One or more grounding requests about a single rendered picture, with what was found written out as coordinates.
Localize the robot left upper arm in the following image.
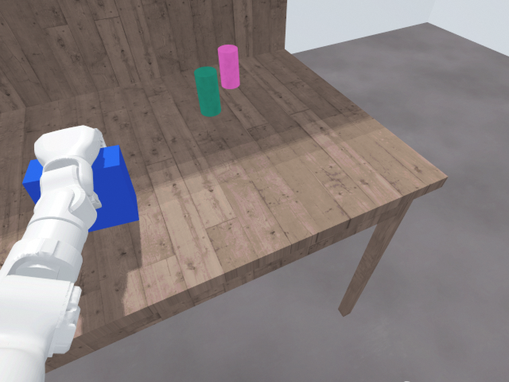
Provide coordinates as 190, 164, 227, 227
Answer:
0, 275, 82, 382

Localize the left robot forearm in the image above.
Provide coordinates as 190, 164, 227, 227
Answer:
0, 155, 97, 285

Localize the left robot hand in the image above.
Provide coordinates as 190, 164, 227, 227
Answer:
34, 125, 107, 209

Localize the table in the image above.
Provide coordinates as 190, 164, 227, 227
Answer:
0, 0, 448, 373

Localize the sponge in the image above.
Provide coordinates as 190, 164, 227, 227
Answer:
22, 145, 139, 232

